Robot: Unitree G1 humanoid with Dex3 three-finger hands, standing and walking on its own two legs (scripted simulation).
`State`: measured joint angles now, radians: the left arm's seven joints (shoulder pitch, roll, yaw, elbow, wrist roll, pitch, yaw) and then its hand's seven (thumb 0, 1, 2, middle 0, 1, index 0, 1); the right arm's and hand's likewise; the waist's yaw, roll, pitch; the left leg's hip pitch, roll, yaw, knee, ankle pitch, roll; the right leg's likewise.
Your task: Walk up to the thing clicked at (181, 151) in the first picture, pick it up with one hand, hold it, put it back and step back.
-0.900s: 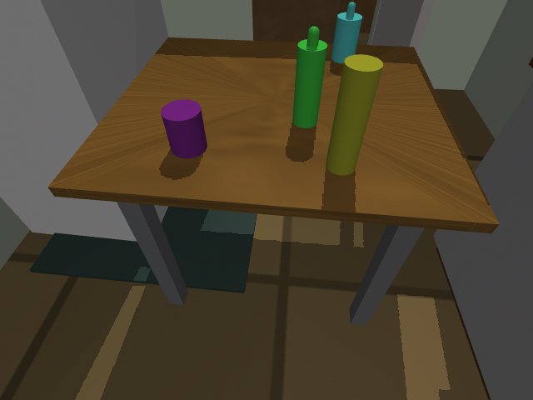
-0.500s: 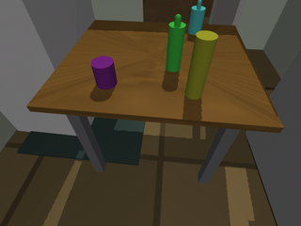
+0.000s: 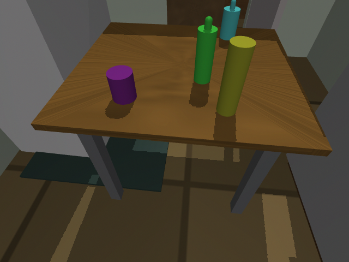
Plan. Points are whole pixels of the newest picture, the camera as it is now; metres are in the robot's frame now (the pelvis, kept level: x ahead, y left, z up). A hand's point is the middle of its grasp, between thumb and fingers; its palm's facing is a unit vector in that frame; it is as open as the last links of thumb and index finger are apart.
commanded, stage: stand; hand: left
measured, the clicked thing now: (120, 82) +0.71 +0.22 +0.01
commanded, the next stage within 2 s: walk up in 0.22 s
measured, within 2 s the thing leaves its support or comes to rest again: neither
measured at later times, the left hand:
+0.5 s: hand out of the picture +0.06 +0.35 -0.16, palm faces -0.03 -0.91 -0.41, open 7.4 cm
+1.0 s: hand (72, 219) +0.28 +0.32 -0.16, palm faces -0.14 -0.92 -0.38, open 7.4 cm
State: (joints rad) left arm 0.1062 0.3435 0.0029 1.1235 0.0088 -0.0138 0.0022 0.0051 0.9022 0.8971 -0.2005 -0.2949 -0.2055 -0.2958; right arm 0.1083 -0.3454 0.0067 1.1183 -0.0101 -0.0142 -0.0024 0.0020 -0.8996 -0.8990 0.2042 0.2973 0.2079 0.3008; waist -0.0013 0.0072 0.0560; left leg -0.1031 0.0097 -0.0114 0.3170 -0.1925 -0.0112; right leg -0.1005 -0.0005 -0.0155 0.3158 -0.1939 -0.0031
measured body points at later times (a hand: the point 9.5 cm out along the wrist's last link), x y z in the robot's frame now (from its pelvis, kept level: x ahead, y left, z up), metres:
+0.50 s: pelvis +0.04 +0.06 -0.02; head +0.07 +0.06 +0.43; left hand +0.06 +0.39 -0.13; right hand +0.12 -0.28 -0.12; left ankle +0.11 +0.21 -0.74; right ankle -0.01 -0.11 -0.75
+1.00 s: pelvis +0.15 +0.07 -0.03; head +0.19 +0.06 +0.42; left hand +0.29 +0.36 -0.14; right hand +0.19 -0.24 -0.16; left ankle +0.12 +0.21 -0.72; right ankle +0.20 -0.04 -0.75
